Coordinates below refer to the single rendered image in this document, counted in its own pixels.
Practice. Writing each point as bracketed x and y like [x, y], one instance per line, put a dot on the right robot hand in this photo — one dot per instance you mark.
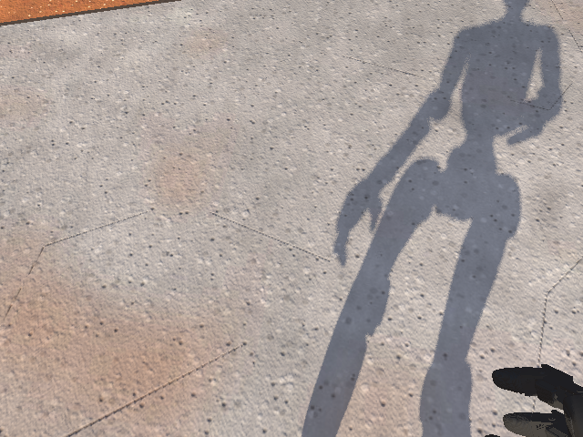
[551, 386]

